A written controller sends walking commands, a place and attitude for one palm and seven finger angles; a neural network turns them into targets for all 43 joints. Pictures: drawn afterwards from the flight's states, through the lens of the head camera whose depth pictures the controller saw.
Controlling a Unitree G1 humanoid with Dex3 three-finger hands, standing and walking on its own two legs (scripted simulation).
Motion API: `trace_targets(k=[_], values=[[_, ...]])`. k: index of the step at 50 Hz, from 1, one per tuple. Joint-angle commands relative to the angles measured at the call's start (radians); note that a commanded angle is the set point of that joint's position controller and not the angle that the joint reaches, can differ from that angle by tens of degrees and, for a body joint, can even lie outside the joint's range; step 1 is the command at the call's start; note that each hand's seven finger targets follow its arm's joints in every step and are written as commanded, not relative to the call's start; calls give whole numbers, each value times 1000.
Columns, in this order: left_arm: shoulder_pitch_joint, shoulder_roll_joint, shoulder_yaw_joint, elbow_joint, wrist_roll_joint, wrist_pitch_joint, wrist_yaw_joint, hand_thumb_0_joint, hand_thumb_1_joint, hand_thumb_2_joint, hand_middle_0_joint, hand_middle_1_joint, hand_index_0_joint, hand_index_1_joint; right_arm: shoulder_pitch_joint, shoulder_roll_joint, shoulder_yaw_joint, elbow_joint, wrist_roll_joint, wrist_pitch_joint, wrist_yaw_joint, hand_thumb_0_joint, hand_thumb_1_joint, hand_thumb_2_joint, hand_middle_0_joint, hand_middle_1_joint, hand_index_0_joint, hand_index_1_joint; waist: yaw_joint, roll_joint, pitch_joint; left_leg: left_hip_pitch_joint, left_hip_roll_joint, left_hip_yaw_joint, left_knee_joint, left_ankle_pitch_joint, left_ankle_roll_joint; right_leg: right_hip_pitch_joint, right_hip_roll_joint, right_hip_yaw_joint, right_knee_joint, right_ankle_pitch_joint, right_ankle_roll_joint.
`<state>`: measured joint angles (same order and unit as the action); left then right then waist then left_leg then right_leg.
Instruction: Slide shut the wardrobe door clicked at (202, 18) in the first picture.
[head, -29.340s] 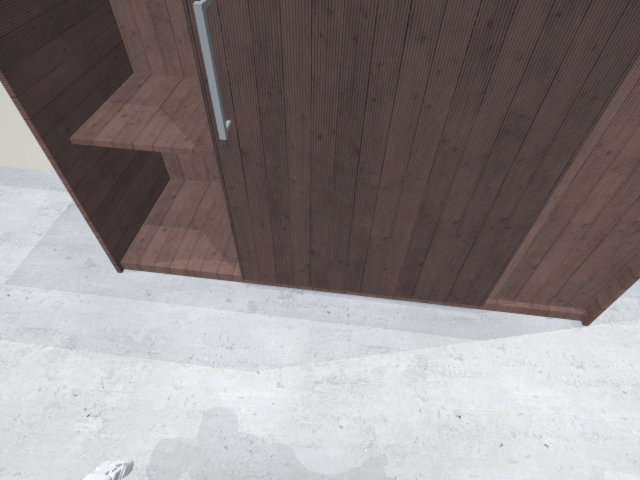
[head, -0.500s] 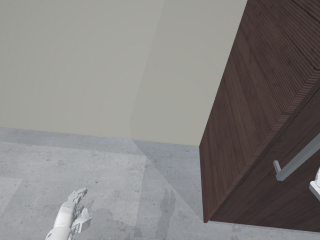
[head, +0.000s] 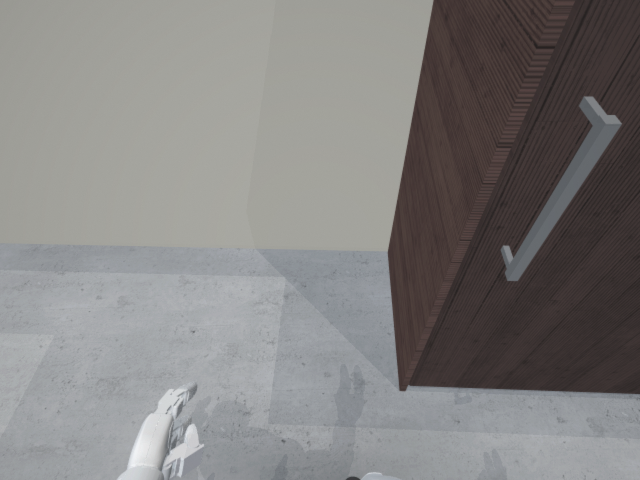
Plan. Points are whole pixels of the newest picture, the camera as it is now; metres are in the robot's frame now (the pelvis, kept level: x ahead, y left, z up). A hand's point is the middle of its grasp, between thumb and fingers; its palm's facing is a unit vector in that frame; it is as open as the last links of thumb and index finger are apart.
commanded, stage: step back with the hand held close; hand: right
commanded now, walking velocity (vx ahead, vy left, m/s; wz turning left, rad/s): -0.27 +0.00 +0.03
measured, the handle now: (545, 204) +0.45 -0.30 +0.10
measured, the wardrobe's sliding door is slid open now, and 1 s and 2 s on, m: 0.00 0.00 0.00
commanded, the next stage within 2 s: stop stepping back and stand still in 0.46 s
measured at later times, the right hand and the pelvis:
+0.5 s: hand out of the picture +0.11 -0.26 +0.19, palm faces +0.40 +0.82 -0.40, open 7.4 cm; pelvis -0.10 +0.00 +0.01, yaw +3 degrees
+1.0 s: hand out of the picture +0.01 -0.26 +0.18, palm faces +0.41 +0.83 -0.39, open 7.4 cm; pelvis -0.19 -0.01 +0.00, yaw +4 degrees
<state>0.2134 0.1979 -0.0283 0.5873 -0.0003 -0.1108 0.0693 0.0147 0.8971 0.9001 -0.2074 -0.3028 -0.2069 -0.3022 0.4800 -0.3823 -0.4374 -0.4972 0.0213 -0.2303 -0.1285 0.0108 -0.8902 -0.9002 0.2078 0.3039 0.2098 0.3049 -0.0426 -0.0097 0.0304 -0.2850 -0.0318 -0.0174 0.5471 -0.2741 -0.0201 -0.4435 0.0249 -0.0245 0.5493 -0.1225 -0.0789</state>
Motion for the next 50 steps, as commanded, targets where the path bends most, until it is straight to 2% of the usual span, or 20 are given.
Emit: trace_targets(k=[1, 5, 7, 9, 11, 12, 14, 17, 24, 26, 28, 29, 30, 32, 36, 40, 43, 46, 48, 50], values=[[-92, 165, 83, -165, 3, -65, 15, 0, 900, 900, -200, -300, -200, -300, -53, -193, -107, -210, -4, -70, -21, 0, -900, -900, 200, 300, 200, 300, 21, -108, -147, 170, 5, -45, -29, -100, 46, -106, -164, 206, -291, -557, 14], [-69, 129, 79, -143, 4, -49, 3, 0, 900, 900, -200, -300, -200, -300, -33, -218, -105, -209, 12, -73, -32, 0, -900, -900, 200, 300, 200, 300, 34, 111, -139, -175, 216, -276, -278, -142, 154, 154, -30, 73, 106, -261, 77], [-47, 122, 77, -115, 4, -32, -2, 0, 900, 900, -200, -300, -200, -300, -50, -225, -93, -182, 8, -67, -46, 0, -900, -900, 200, 300, 200, 300, 50, 187, -121, -271, 321, -299, -306, -4, 180, 200, -7, 49, 299, -220, 84], [-65, 118, 70, -110, 3, -23, -2, 0, 900, 900, -200, -300, -200, -300, -80, -229, -88, -177, 9, -60, -48, 0, -900, -900, 200, 300, 200, 300, 57, 161, -85, -239, 298, -228, -232, 191, 150, 173, -33, 76, 223, -235, 79], [-95, 149, 63, -129, -1, -25, 13, 0, 900, 900, -200, -300, -200, -300, -102, -239, -94, -200, 4, -60, -46, 0, -900, -900, 200, 300, 200, 300, 48, -60, -43, -163, 112, -100, -61, 150, 46, 98, -93, 142, -131, -89, 47], [-114, 172, 72, -148, -4, -34, 20, 0, 900, 900, -200, -300, -200, -300, -105, -242, -115, -223, -2, -70, -45, 0, -900, -900, 200, 300, 200, 300, 29, -222, -83, -1, 5, -29, 91, 143, 0, -29, -205, 251, -235, -44, -1], [-100, 166, 95, -151, 7, -61, 20, 0, 900, 900, -200, -300, -200, -300, -44, -253, -166, -201, 1, -90, -30, 0, -900, -900, 200, 300, 200, 300, 20, -316, -195, 194, -57, -26, 419, -114, -8, -185, -366, 420, -410, -339, -83], [-80, 152, 108, -125, 17, -81, -6, 0, 900, 900, -200, -300, -200, -300, -37, -203, -138, -253, 3, -90, -29, 0, -900, -900, 200, 300, 200, 300, 22, -154, -158, 50, -42, -41, 459, -188, 6, -62, -339, 349, -345, -244, -111], [-68, 136, 81, -75, 22, -92, -16, 0, 900, 900, -200, -300, -200, -300, 5, -201, -84, -266, 47, -70, -26, 0, -900, -900, 200, 300, 200, 300, 18, -235, -258, 107, -44, 62, -177, -139, 44, 262, -228, 203, -339, -1, 53], [-70, 129, 81, -72, 25, -61, -9, 0, 900, 900, -200, -300, -200, -300, -14, -258, -119, -256, 55, -81, -17, 0, -900, -900, 200, 300, 200, 300, 23, -132, -256, 51, 48, -8, -330, -13, 75, 341, -179, 101, -184, 93, 96], [-83, 102, 65, -64, 27, -49, 3, 0, 900, 900, -200, -300, -200, -300, -32, -306, -158, -241, 56, -92, -28, 0, -900, -900, 200, 300, 200, 300, 32, 59, -266, -91, 245, -103, -319, 231, 121, 372, -87, 7, 46, -44, 125], [-99, 100, 58, -78, 25, -55, 8, 0, 900, 900, -200, -300, -200, -300, -49, -313, -161, -221, 48, -89, -32, 0, -900, -900, 200, 300, 200, 300, 30, 79, -247, -98, 261, -74, -286, 272, 117, 353, -67, -26, 89, -89, 124], [-93, 119, 80, -78, 2, -56, 12, 0, 900, 900, -200, -300, -200, -300, -11, -266, -120, -167, 50, -62, -26, 0, -900, -900, 200, 300, 200, 300, 37, 227, -215, -105, 246, -68, -253, 289, 110, 299, -16, -7, 166, -99, 109], [-106, 113, 58, -102, -5, -42, 18, 0, 900, 900, -200, -300, -200, -300, 56, -269, -138, -154, 43, -23, -29, 0, -900, -900, 200, 300, 200, 300, 44, 153, -169, -52, 234, -38, -167, 382, 106, 218, -40, 11, 159, -35, 81], [-91, 153, 58, -110, -11, -51, 28, 0, 900, 900, -200, -300, -200, -300, 27, -237, -114, -108, 37, -14, -33, 0, -900, -900, 200, 300, 200, 300, 42, -40, -93, -57, 73, 3, -146, 94, 16, 242, -121, 133, -73, 97, 33], [-83, 150, 61, -121, 6, -69, 26, 0, 900, 900, -200, -300, -200, -300, -2, -225, -107, -199, 26, -29, -33, 0, -900, -900, 200, 300, 200, 300, 38, -240, -58, 141, -40, 98, -86, -246, 50, -5, -138, 260, -425, -547, 94], [-51, 138, 73, -123, 9, -68, 17, 0, 900, 900, -200, -300, -200, -300, 53, -236, -120, -210, 28, -26, -31, 0, -900, -900, 200, 300, 200, 300, 38, -134, -108, 142, 6, 53, -200, -260, 85, 36, -58, 130, -251, -405, 121], [-40, 139, 89, -85, 7, -57, 12, 0, 900, 900, -200, -300, -200, -300, 23, -230, -118, -231, 34, -30, -37, 0, -900, -900, 200, 300, 200, 300, 44, 157, -76, -131, 297, -253, -354, -341, 229, 127, -20, 48, 300, -145, 95], [-31, 146, 85, -58, 7, -59, 9, 0, 900, 900, -200, -300, -200, -300, -99, -192, -71, -193, 24, -23, -45, 0, -900, -900, 200, 300, 200, 300, 70, 101, -33, -171, 310, -210, -297, -347, 207, 119, -60, 71, 289, -196, 86], [-28, 146, 76, -47, 7, -64, 22, 0, 900, 900, -200, -300, -200, -300, -173, -180, -45, -101, -1, -19, -54, 0, -900, -900, 200, 300, 200, 300, 82, 14, 37, -158, 206, -75, -153, -307, 131, 164, -79, 53, 43, -224, 60]])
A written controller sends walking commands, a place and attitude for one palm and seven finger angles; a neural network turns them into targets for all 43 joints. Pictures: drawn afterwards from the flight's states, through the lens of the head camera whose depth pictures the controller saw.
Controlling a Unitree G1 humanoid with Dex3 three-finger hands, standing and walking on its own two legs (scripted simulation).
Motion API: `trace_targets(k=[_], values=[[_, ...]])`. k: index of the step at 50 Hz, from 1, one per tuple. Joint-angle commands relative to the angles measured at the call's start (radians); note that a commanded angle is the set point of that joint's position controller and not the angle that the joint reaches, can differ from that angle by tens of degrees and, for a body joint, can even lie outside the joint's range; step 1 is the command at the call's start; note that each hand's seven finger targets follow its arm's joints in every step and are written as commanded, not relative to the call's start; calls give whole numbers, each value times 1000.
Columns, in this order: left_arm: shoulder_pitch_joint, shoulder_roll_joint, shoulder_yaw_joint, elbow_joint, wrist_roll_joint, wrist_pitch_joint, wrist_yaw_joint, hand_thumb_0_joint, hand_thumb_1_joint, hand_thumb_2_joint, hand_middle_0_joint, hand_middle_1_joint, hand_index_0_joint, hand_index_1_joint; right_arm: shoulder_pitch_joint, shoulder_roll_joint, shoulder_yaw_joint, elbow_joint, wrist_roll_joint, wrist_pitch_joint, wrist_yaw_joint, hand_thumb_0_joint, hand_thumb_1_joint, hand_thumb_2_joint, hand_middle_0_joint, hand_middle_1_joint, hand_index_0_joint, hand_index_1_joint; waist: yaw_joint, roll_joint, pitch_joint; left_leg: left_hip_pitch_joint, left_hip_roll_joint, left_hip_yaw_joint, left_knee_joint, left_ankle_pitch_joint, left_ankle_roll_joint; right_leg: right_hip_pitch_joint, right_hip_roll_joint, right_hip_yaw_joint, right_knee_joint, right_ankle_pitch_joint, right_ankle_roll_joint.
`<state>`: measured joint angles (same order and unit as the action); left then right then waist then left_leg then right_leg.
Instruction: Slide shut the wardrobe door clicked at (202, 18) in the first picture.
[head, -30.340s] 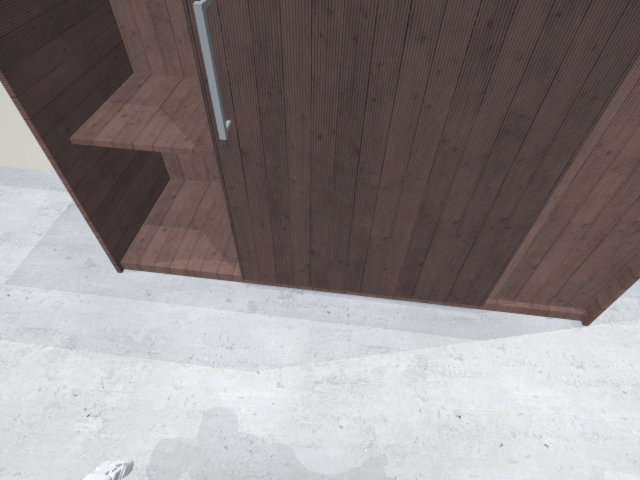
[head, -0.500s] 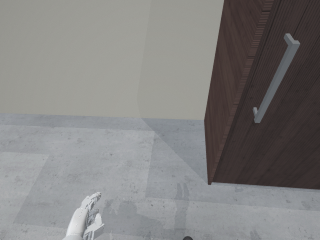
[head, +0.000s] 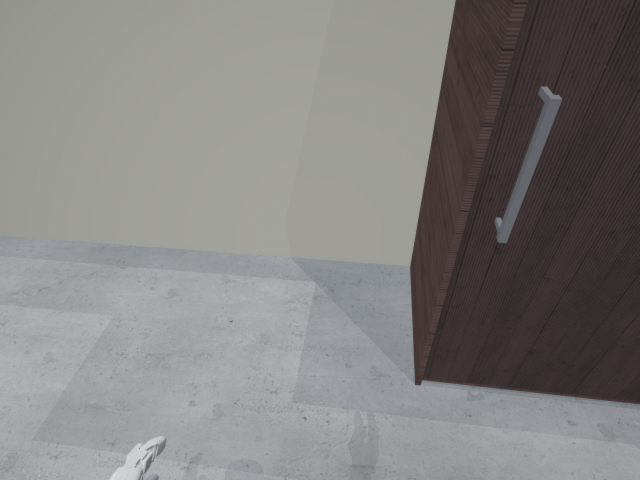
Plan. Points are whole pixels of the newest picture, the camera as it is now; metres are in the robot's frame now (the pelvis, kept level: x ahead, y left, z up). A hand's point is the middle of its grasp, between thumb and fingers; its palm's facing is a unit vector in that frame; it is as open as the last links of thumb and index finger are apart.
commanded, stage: stop stepping back and stand still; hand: right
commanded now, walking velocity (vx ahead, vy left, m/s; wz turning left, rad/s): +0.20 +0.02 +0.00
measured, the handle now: (521, 172) +0.61 -0.33 +0.09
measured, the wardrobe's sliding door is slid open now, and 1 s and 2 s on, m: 0.00 0.00 0.00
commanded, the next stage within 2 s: let the arm hang, fingers relaxed in 0.86 s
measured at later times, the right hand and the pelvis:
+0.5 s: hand out of the picture +0.17 -0.29 +0.17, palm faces +0.55 +0.74 -0.39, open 7.4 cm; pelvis -0.01 -0.01 +0.01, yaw -3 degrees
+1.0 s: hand out of the picture +0.18 -0.31 +0.14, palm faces +0.43 +0.79 -0.44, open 7.4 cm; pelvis -0.02 -0.04 +0.00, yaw -3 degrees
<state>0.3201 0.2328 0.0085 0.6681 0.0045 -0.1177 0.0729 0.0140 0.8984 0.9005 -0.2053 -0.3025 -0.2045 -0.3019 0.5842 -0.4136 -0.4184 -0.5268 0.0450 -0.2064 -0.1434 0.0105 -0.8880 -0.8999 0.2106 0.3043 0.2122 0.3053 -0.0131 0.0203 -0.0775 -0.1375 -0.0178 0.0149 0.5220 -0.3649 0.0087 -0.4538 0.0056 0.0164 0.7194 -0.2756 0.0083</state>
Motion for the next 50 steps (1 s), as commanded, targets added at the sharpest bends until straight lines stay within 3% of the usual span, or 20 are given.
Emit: trace_targets(k=[1, 2, 4, 5, 7, 10, 11, 13, 14, 16, 18, 21, 23, 26, 29, 34, 47, 48, 49, 50], values=[[-145, 124, 42, -138, -3, -63, 25, 0, 900, 900, -200, -300, -200, -300, -297, -144, -61, -76, -27, -46, -40, 0, -900, -900, 200, 300, 200, 300, 42, -135, 138, -304, 107, -53, -22, -183, 60, 199, -90, 81, -256, -123, -52], [-157, 141, 44, -159, -7, -72, 31, 0, 900, 900, -200, -300, -200, -300, -312, -150, -66, -113, -27, -54, -44, 0, -900, -900, 200, 300, 200, 300, 28, -265, 125, -313, 23, -6, 95, -110, 15, 225, -182, 245, -359, -150, -96], [-158, 104, 25, -151, 10, -83, 28, 0, 900, 900, -200, -300, -200, -300, -290, -166, -80, -137, -22, -65, -42, 0, -900, -900, 200, 300, 200, 300, 35, -340, 84, -279, -32, 0, 348, -190, -3, 150, -290, 534, -618, -495, -111], [-167, 98, 26, -155, 20, -84, 21, 0, 900, 900, -200, -300, -200, -300, -296, -168, -80, -164, -28, -62, -41, 0, -900, -900, 200, 300, 200, 300, 27, -295, 94, -235, -28, -15, 408, -163, 9, 81, -295, 530, -660, -539, -96], [-180, 90, 28, -165, 19, -80, 4, 0, 900, 900, -200, -300, -200, -300, -206, -148, -71, -183, -27, -52, -36, 0, -900, -900, 200, 300, 200, 300, 5, -221, 44, -84, -26, 25, 293, -137, 22, 15, -242, 336, -618, -441, -89], [-182, 84, 22, -193, 18, -55, -4, 0, 900, 900, -200, -300, -200, -300, -73, -145, -81, -182, -19, -30, -29, 0, -900, -900, 200, 300, 200, 300, -2, -247, 1, 171, -44, 94, -18, -103, 43, -120, -134, 135, -502, -406, -32], [-171, 78, 24, -197, 19, -40, -4, 0, 900, 900, -200, -300, -200, -300, -46, -160, -98, -177, -20, -23, -28, 0, -900, -900, 200, 300, 200, 300, -1, -146, 1, 173, 11, 15, -131, -114, 69, -132, -82, 69, -338, -352, -19], [-164, 79, 32, -189, 22, -4, -5, 0, 900, 900, -200, -300, -200, -300, -52, -193, -148, -145, -9, -10, -27, 0, -900, -900, 200, 300, 200, 300, -6, 176, 61, -30, 389, -527, -406, -305, 235, -224, 14, -36, 246, -169, 2], [-155, 85, 33, -175, 16, -16, -8, 0, 900, 900, -200, -300, -200, -300, -160, -196, -136, -189, -4, -28, -32, 0, -900, -900, 200, 300, 200, 300, 18, 142, 61, -46, 396, -512, -382, -242, 255, -232, -10, 3, 377, -111, 12], [-124, 72, 20, -150, 9, -29, -4, 0, 900, 900, -200, -300, -200, -300, -105, -162, -126, -49, -3, -32, -35, 0, -900, -900, 200, 300, 200, 300, 32, 46, 72, -96, 322, -329, -318, -132, 199, -169, -56, 11, 325, -85, 7], [-165, 77, 18, -151, 3, -29, 7, 0, 900, 900, -200, -300, -200, -300, -184, -146, -86, -41, -8, -34, -31, 0, -900, -900, 200, 300, 200, 300, 31, 66, 114, -175, 284, -220, -309, -71, 152, -71, -67, -31, 185, -47, 2], [-190, 69, 11, -153, 11, -51, 22, 0, 900, 900, -200, -300, -200, -300, -207, -144, -70, -26, -22, -38, -44, 0, -900, -900, 200, 300, 200, 300, -4, 95, 102, -180, 241, -168, -269, 2, 124, 102, -33, -108, -68, -21, -20], [-185, 79, 19, -156, 8, -66, 25, 0, 900, 900, -200, -300, -200, -300, -240, -141, -55, -87, -19, -43, -48, 0, -900, -900, 200, 300, 200, 300, -1, 75, 70, -141, 210, -127, -207, 75, 82, 206, -29, -111, -214, 42, -29], [-182, 118, 46, -179, -5, -72, 18, 0, 900, 900, -200, -300, -200, -300, -242, -165, -74, -184, -23, -61, -46, 0, -900, -900, 200, 300, 200, 300, -10, -47, -7, -106, 123, -75, -53, 306, -3, 319, -143, 3, -260, 316, -65], [-170, 95, 32, -188, -9, -68, 7, 0, 900, 900, -200, -300, -200, -300, -163, -159, -95, -190, -26, -65, -38, 0, -900, -900, 200, 300, 200, 300, 2, -190, -37, -55, 73, 5, 4, 324, -19, 258, -169, 41, -268, 413, -67], [-157, 95, 39, -208, -15, -52, -6, 0, 900, 900, -200, -300, -200, -300, -61, -158, -128, -153, -9, -62, -38, 0, -900, -900, 200, 300, 200, 300, 10, -78, -68, 15, 96, -24, -41, 408, 3, 194, -132, -10, -224, 343, -34], [-173, 86, 15, -214, -8, -39, 9, 0, 900, 900, -200, -300, -200, -300, -113, -147, -97, -143, -3, -37, -34, 0, -900, -900, 200, 300, 200, 300, 8, -95, -31, -34, 75, -15, -93, 278, -11, 190, -133, 4, -298, 187, -34], [-254, 234, 66, 4, -17, -95, -85, 0, 900, 900, -200, -300, -200, -300, -152, 16, 342, 607, -52, 89, 92, 0, -900, -900, 200, 300, 200, 300, 51, -79, 40, -189, 130, 39, 21, 331, 0, 190, -150, -9, -160, 356, -23], [-209, 266, 70, -10, -18, -9, -87, 0, 900, 900, -200, -300, -200, -300, -198, 3, 306, 623, -57, 184, 129, 0, -900, -900, 200, 300, 200, 300, 30, -114, 7, -174, 149, -3, 1, 228, -3, 153, -171, 7, -199, 289, -36], [-196, 242, 64, -12, -5, 22, -84, 0, 900, 900, -200, -300, -200, -300, -227, 7, 306, 668, -69, 200, 137, 0, -900, -900, 200, 300, 200, 300, 25, -98, 16, -166, 114, 26, 39, 120, 1, 99, -182, 38, -227, 226, -59]])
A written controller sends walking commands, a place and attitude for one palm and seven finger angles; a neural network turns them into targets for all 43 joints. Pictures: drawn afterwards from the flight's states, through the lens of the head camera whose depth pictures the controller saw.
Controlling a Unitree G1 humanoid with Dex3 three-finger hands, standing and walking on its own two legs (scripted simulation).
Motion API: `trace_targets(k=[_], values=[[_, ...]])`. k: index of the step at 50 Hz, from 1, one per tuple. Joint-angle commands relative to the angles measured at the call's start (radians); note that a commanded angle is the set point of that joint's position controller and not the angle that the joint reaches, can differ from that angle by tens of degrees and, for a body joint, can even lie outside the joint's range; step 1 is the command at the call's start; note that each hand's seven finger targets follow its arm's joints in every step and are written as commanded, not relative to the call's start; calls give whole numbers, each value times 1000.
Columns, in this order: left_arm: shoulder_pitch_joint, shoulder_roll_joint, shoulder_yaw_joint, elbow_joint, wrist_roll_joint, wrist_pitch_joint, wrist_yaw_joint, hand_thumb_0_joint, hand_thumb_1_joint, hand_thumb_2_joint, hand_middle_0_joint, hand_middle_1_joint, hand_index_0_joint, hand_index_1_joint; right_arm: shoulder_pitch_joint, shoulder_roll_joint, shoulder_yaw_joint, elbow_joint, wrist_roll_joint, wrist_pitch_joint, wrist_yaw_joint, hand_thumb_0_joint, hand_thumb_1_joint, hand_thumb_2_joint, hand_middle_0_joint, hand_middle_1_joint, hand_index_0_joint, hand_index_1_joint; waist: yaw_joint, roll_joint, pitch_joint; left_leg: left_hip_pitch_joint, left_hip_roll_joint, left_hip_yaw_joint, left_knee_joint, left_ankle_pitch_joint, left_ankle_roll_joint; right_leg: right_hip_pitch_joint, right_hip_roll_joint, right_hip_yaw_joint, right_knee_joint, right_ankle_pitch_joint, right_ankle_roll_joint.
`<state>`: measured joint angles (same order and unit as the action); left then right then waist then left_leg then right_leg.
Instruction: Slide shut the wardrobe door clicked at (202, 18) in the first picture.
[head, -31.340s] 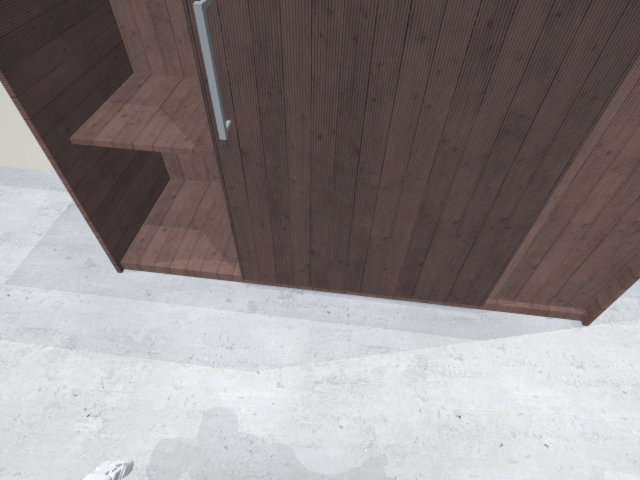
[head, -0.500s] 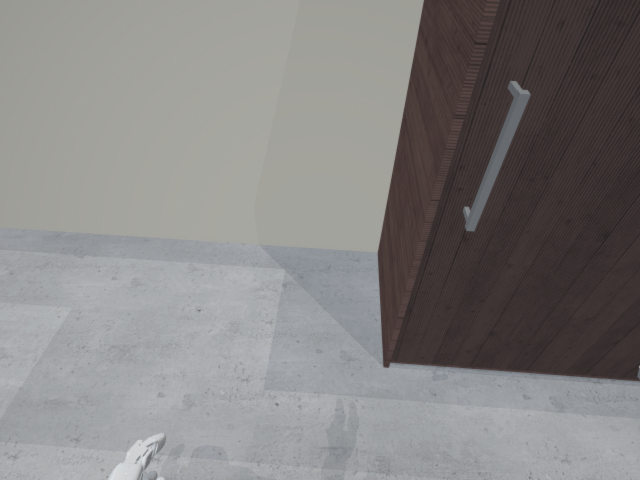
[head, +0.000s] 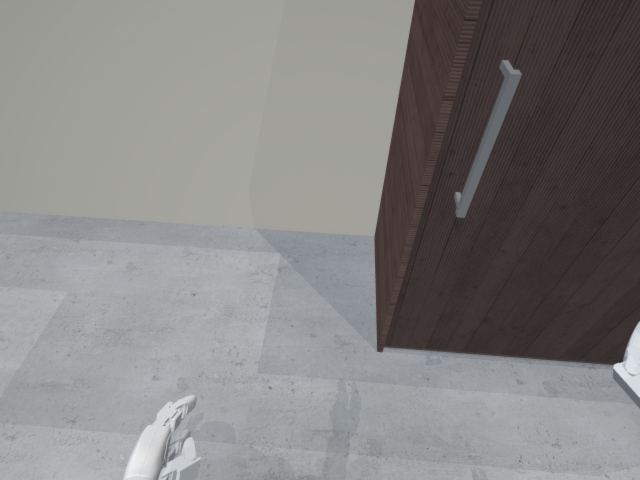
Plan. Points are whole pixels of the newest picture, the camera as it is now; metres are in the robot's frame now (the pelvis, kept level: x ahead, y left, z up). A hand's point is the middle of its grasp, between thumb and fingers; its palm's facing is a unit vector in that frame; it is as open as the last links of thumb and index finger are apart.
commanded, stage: let the arm hang, fingers relaxed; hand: right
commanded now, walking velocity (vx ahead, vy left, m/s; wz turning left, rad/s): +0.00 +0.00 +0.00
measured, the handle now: (480, 148) +0.64 -0.27 +0.09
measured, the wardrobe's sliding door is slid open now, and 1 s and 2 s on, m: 0.00 0.00 0.00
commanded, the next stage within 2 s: look to check the result in 1.06 s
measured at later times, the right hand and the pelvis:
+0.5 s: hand out of the picture -0.04 -0.22 -0.17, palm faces +0.02 +0.97 -0.24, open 7.2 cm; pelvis -0.02 +0.00 +0.00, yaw -1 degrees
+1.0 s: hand out of the picture +0.11 -0.24 -0.14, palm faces -0.02 +0.95 -0.32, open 7.4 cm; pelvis +0.01 +0.00 +0.01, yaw +0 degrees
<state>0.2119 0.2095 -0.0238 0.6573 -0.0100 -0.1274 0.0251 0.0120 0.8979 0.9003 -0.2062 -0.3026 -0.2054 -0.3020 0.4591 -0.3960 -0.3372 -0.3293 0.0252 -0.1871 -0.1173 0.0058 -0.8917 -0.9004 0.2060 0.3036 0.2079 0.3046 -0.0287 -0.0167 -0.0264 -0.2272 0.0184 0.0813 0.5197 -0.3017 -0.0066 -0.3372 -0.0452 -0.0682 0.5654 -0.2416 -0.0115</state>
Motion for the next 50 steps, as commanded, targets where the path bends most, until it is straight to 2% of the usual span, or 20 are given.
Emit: trace_targets(k=[1, 2, 3, 4, 6, 7, 8, 10, 12, 13, 14, 16, 17, 19, 24, 31, 37, 43, 50], values=[[-102, 272, 84, -4, 13, 53, -33, 0, 900, 900, -200, -300, -200, -300, -123, -19, 228, 522, -48, 182, 117, 0, -900, -900, 200, 300, 200, 300, 30, -33, -24, -59, 62, -38, 60, -1, 20, -66, -137, 156, -100, 129, -61], [-116, 275, 77, -2, 19, 67, -32, 0, 900, 900, -200, -300, -200, -300, -145, -31, 235, 577, -50, 182, 120, 0, -900, -900, 200, 300, 200, 300, 24, 11, -4, -51, 59, -42, 50, -33, 26, -89, -129, 169, -114, 66, -64], [-114, 271, 74, 11, 27, 76, -31, 0, 900, 900, -200, -300, -200, -300, -162, -42, 243, 643, -55, 177, 121, 0, -900, -900, 200, 300, 200, 300, 20, 85, -28, -37, 66, -60, 22, -7, 34, -60, -112, 170, -103, 76, -57], [-108, 262, 68, 21, 27, 87, -32, 0, 900, 900, -200, -300, -200, -300, -185, -48, 253, 701, -54, 178, 120, 0, -900, -900, 200, 300, 200, 300, 24, 138, -23, -47, 90, -79, -20, -22, 42, -46, -89, 157, -88, 40, -50], [-84, 236, 63, 67, 35, 110, -34, 0, 900, 900, -200, -300, -200, -300, -232, -58, 270, 840, -57, 181, 116, 0, -900, -900, 200, 300, 200, 300, 40, 203, -2, -107, 141, -135, -94, -56, 69, 7, -40, 125, -41, 15, -32], [-68, 223, 59, 92, 39, 121, -34, 0, 900, 900, -200, -300, -200, -300, -256, -59, 280, 900, -55, 183, 113, 0, -900, -900, 200, 300, 200, 300, 50, 209, 0, -132, 158, -154, -125, -76, 82, 41, -23, 104, -22, 10, -24], [-57, 210, 55, 111, 41, 130, -35, 0, 900, 900, -200, -300, -200, -300, -272, -55, 290, 951, -54, 188, 109, 0, -900, -900, 200, 300, 200, 300, 56, 170, 11, -158, 162, -153, -142, -101, 87, 71, -14, 92, -12, 9, -17], [-40, 189, 48, 158, 42, 135, -33, 0, 900, 900, -200, -300, -200, -300, -287, -40, 303, 1043, -49, 189, 107, 0, -900, -900, 200, 300, 200, 300, 61, 42, 7, -147, 144, -141, -134, -117, 76, 88, -27, 102, -57, 16, -14], [-44, 198, 49, 199, 41, 132, -27, 0, 900, 900, -200, -300, -200, -300, -266, -29, 304, 1128, -46, 187, 106, 0, -900, -900, 200, 300, 200, 300, 46, -86, 12, -78, 100, -117, -112, -100, 52, 46, -58, 141, -144, -25, -23], [-46, 210, 51, 213, 38, 131, -24, 0, 900, 900, -200, -300, -200, -300, -244, -35, 302, 1165, -47, 185, 106, 0, -900, -900, 200, 300, 200, 300, 34, -102, 11, -31, 91, -108, -117, -72, 47, 17, -65, 150, -163, -39, -25], [-42, 199, 52, 234, 38, 128, -21, 0, 900, 900, -200, -300, -200, -300, -227, -22, 300, 1201, -45, 182, 106, 0, -900, -900, 200, 300, 200, 300, 30, -100, -1, -3, 93, -110, -123, -46, 49, 16, -64, 146, -170, -46, -24], [-26, 203, 58, 268, 38, 127, -14, 0, 900, 900, -200, -300, -200, -300, -214, -20, 290, 1254, -43, 180, 106, 0, -900, -900, 200, 300, 200, 300, 29, -146, -9, 15, 94, -113, -141, -41, 59, 23, -65, 145, -181, -82, -23], [-15, 204, 60, 282, 36, 127, -12, 0, 900, 900, -200, -300, -200, -300, -215, -23, 289, 1276, -42, 178, 107, 0, -900, -900, 200, 300, 200, 300, 29, -147, -9, 27, 96, -109, -149, -37, 60, 20, -66, 149, -187, -89, -24], [10, 212, 66, 309, 33, 125, -7, 0, 900, 900, -200, -300, -200, -300, -214, -24, 288, 1312, -41, 174, 108, 0, -900, -900, 200, 300, 200, 300, 33, -89, -13, 34, 100, -108, -166, -13, 64, 45, -73, 148, -180, -53, -25], [27, 230, 74, 362, 29, 122, -2, 0, 900, 900, -200, -300, -200, -300, -230, -36, 288, 1375, -39, 169, 108, 0, -900, -900, 200, 300, 200, 300, 35, -29, 14, 28, 103, -95, -189, 5, 61, 80, -84, 151, -201, -18, -28], [-20, 260, 75, 395, 30, 119, -7, 0, 900, 900, -200, -300, -200, -300, -275, -69, 291, 1412, -40, 168, 110, 0, -900, -900, 200, 300, 200, 300, 30, 23, 56, 25, 107, -95, -216, -3, 52, 97, -90, 153, -256, -25, -28], [-84, 282, 70, 404, 29, 113, -15, 0, 900, 900, -200, -300, -200, -300, -327, -99, 296, 1410, -41, 159, 111, 0, -900, -900, 200, 300, 200, 300, 31, 45, 38, 38, 118, -98, -234, 56, 40, 151, -90, 140, -267, 75, -23], [-142, 305, 66, 402, 28, 105, -20, 0, 900, 900, -200, -300, -200, -300, -363, -122, 297, 1396, -42, 148, 112, 0, -900, -900, 200, 300, 200, 300, 30, 30, 0, 73, 126, -103, -243, 154, 32, 197, -92, 130, -263, 193, -17], [-174, 321, 61, 400, 27, 98, -19, 0, 900, 900, -200, -300, -200, -300, -394, -136, 295, 1387, -40, 144, 113, 0, -900, -900, 200, 300, 200, 300, 31, 4, -28, 121, 135, -103, -251, 235, 31, 226, -97, 127, -269, 266, -10]])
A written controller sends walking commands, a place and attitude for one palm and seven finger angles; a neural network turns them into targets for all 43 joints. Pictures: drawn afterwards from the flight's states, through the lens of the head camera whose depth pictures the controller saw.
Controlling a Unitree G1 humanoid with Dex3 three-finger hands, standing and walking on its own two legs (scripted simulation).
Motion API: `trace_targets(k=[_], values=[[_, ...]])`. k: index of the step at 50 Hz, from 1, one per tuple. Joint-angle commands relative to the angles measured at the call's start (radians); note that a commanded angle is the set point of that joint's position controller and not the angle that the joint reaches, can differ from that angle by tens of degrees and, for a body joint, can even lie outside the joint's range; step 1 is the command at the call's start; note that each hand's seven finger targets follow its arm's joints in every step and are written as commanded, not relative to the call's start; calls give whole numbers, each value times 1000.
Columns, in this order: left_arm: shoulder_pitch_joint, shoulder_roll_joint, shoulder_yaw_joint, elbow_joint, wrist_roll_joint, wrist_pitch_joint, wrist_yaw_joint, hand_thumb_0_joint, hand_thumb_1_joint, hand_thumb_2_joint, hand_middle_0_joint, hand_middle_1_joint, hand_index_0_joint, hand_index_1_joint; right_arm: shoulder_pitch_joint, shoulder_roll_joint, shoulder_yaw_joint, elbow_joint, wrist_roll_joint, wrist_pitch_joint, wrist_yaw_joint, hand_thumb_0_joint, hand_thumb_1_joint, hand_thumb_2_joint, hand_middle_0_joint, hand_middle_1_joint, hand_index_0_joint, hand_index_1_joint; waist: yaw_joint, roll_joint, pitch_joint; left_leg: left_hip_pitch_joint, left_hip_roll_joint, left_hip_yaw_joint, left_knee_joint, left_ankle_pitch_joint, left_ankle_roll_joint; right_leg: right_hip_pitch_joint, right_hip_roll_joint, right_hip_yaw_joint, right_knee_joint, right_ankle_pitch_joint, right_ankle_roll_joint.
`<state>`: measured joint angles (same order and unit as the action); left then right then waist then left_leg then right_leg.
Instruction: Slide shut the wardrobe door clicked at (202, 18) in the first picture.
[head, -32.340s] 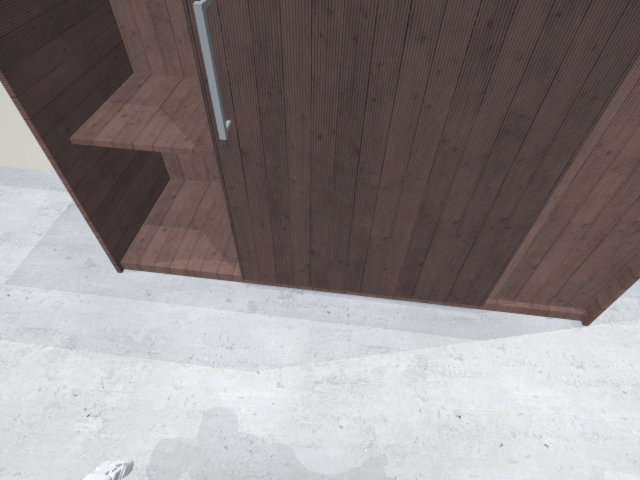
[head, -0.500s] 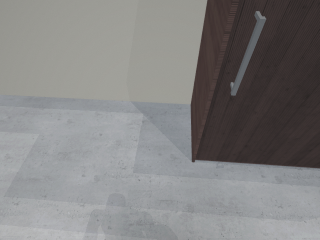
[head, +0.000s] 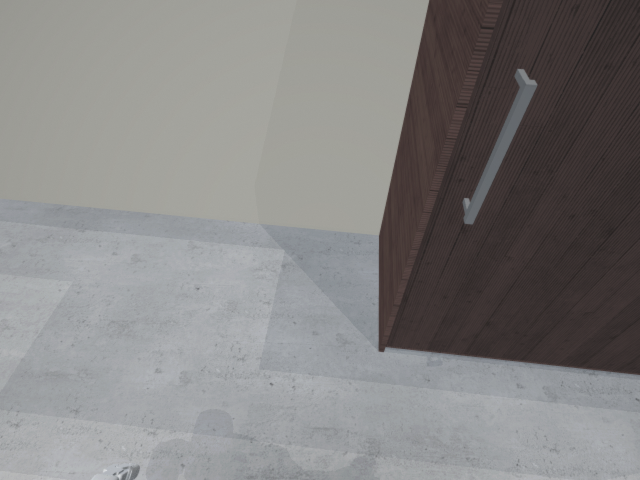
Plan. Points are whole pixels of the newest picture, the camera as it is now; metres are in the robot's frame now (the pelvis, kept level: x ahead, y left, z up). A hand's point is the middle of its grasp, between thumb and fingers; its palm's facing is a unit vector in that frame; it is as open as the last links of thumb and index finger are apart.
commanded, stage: let the arm hang, fingers relaxed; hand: right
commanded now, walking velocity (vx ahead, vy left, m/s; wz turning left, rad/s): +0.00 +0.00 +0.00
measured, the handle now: (491, 156) +0.64 -0.26 +0.08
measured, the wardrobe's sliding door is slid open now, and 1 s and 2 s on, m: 0.00 0.00 0.00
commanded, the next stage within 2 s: look to check the result in 0.06 s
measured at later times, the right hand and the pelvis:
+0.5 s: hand out of the picture +0.09 -0.23 -0.15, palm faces -0.02 +0.94 -0.34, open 7.4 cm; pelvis +0.02 +0.02 +0.00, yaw +0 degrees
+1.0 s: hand out of the picture +0.10 -0.21 -0.15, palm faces -0.03 +0.94 -0.33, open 7.4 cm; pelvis +0.02 +0.03 +0.00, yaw +1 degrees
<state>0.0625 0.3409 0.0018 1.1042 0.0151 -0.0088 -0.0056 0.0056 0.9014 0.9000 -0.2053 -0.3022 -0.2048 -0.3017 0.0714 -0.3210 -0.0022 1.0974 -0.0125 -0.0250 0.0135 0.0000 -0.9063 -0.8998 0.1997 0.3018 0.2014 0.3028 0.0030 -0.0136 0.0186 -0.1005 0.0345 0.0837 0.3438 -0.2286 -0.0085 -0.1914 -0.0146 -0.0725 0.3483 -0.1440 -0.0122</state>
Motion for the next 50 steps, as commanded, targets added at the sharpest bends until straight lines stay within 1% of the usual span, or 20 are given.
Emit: trace_targets(k=[1, 3, 4, 6, 8, 11, 13, 14, 18, 22, 24, 28, 35, 37, 38, 40, 43, 46, 48, 50], values=[[-28, 193, 35, -47, 2, -20, 13, 0, 900, 900, -200, -300, -200, -300, -9, -213, -39, -41, -2, -18, -18, 0, -900, -900, 200, 300, 200, 300, 0, 3, -76, -2, 119, -105, -74, 174, 34, 87, -129, 129, -52, 178, -8], [-27, 198, 34, -51, 0, -20, 14, 0, 900, 900, -200, -300, -200, -300, -4, -215, -41, -42, -3, -20, -19, 0, -900, -900, 200, 300, 200, 300, 0, 9, -90, 10, 120, -102, -75, 207, 34, 102, -129, 128, -44, 206, -9], [-29, 196, 35, -48, 1, -20, 15, 0, 900, 900, -200, -300, -200, -300, -10, -213, -42, -40, -2, -19, -20, 0, -900, -900, 200, 300, 200, 300, 2, 6, -78, 9, 122, -99, -75, 217, 34, 100, -131, 124, -47, 213, -7], [-27, 199, 33, -49, 1, -20, 17, 0, 900, 900, -200, -300, -200, -300, -6, -216, -41, -40, -1, -19, -20, 0, -900, -900, 200, 300, 200, 300, 2, -9, -92, 23, 123, -104, -78, 234, 36, 113, -131, 124, -43, 225, -6], [-25, 198, 33, -50, -1, -17, 18, 0, 900, 900, -200, -300, -200, -300, -1, -217, -42, -39, -1, -19, -21, 0, -900, -900, 200, 300, 200, 300, 2, 14, -84, 19, 121, -102, -84, 240, 36, 118, -132, 121, -43, 218, -6], [-21, 200, 33, -45, 0, -16, 20, 0, 900, 900, -200, -300, -200, -300, -1, -218, -41, -34, 1, -18, -22, 0, -900, -900, 200, 300, 200, 300, 3, -1, -84, 29, 124, -103, -84, 266, 39, 123, -134, 113, -42, 224, -3], [-16, 204, 32, -47, -2, -14, 21, 0, 900, 900, -200, -300, -200, -300, 6, -219, -42, -32, 0, -17, -22, 0, -900, -900, 200, 300, 200, 300, 2, 14, -86, 32, 122, -101, -89, 260, 38, 127, -134, 113, -42, 220, -4], [-16, 199, 33, -44, -2, -15, 21, 0, 900, 900, -200, -300, -200, -300, 6, -220, -40, -30, 1, -17, -23, 0, -900, -900, 200, 300, 200, 300, 3, 1, -89, 36, 125, -102, -87, 270, 39, 131, -135, 111, -41, 225, -4], [-5, 200, 32, -42, -3, -13, 23, 0, 900, 900, -200, -300, -200, -300, 15, -221, -42, -27, 1, -17, -25, 0, -900, -900, 200, 300, 200, 300, 2, 20, -88, 46, 121, -100, -87, 300, 39, 133, -135, 105, -39, 232, -2], [-1, 195, 34, -38, -2, -12, 25, 0, 900, 900, -200, -300, -200, -300, 19, -218, -41, -23, 3, -17, -27, 0, -900, -900, 200, 300, 200, 300, 2, 16, -88, 47, 123, -99, -86, 324, 41, 145, -137, 101, -35, 245, -2], [-1, 190, 35, -38, -3, -10, 25, 0, 900, 900, -200, -300, -200, -300, 17, -218, -40, -23, 2, -16, -28, 0, -900, -900, 200, 300, 200, 300, 3, 26, -69, 37, 123, -99, -90, 325, 40, 141, -137, 99, -37, 235, -2], [1, 188, 34, -37, -3, -9, 26, 0, 900, 900, -200, -300, -200, -300, 24, -216, -43, -23, 1, -17, -29, 0, -900, -900, 200, 300, 200, 300, 1, 40, -70, 40, 120, -102, -92, 332, 40, 143, -136, 97, -39, 225, -2], [4, 181, 35, -36, -1, -9, 27, 0, 900, 900, -200, -300, -200, -300, 21, -214, -43, -27, 2, -17, -31, 0, -900, -900, 200, 300, 200, 300, 1, 26, -66, 48, 122, -105, -90, 360, 40, 141, -136, 90, -40, 229, 1], [1, 182, 35, -35, -1, -8, 26, 0, 900, 900, -200, -300, -200, -300, 15, -215, -43, -27, 1, -17, -31, 0, -900, -900, 200, 300, 200, 300, 1, 26, -48, 42, 120, -106, -99, 342, 38, 132, -135, 89, -45, 208, 3], [2, 181, 35, -37, -2, -6, 26, 0, 900, 900, -200, -300, -200, -300, 21, -217, -45, -29, 0, -17, -31, 0, -900, -900, 200, 300, 200, 300, 0, 44, -49, 38, 118, -106, -100, 341, 35, 134, -134, 89, -44, 200, 3], [-1, 182, 36, -37, 0, -6, 26, 0, 900, 900, -200, -300, -200, -300, 14, -213, -42, -27, 2, -16, -30, 0, -900, -900, 200, 300, 200, 300, 2, 25, -37, 27, 121, -113, -106, 316, 38, 133, -135, 88, -49, 181, 4], [4, 181, 34, -37, -2, -6, 26, 0, 900, 900, -200, -300, -200, -300, 19, -217, -45, -29, 0, -18, -30, 0, -900, -900, 200, 300, 200, 300, 0, 34, -52, 39, 118, -115, -108, 326, 33, 134, -134, 86, -45, 179, 4], [1, 183, 35, -35, 0, -8, 28, 0, 900, 900, -200, -300, -200, -300, 16, -215, -44, -27, 2, -18, -30, 0, -900, -900, 200, 300, 200, 300, 1, 19, -61, 45, 121, -118, -100, 357, 37, 141, -136, 86, -45, 200, 5], [5, 184, 34, -37, -2, -7, 28, 0, 900, 900, -200, -300, -200, -300, 20, -217, -45, -29, 1, -18, -30, 0, -900, -900, 200, 300, 200, 300, 0, 31, -63, 47, 119, -114, -101, 362, 35, 142, -137, 84, -43, 201, 4], [2, 183, 35, -35, -1, -6, 28, 0, 900, 900, -200, -300, -200, -300, 16, -216, -43, -26, 2, -17, -29, 0, -900, -900, 200, 300, 200, 300, 1, 18, -50, 37, 120, -117, -107, 343, 35, 141, -137, 84, -45, 189, 5]])
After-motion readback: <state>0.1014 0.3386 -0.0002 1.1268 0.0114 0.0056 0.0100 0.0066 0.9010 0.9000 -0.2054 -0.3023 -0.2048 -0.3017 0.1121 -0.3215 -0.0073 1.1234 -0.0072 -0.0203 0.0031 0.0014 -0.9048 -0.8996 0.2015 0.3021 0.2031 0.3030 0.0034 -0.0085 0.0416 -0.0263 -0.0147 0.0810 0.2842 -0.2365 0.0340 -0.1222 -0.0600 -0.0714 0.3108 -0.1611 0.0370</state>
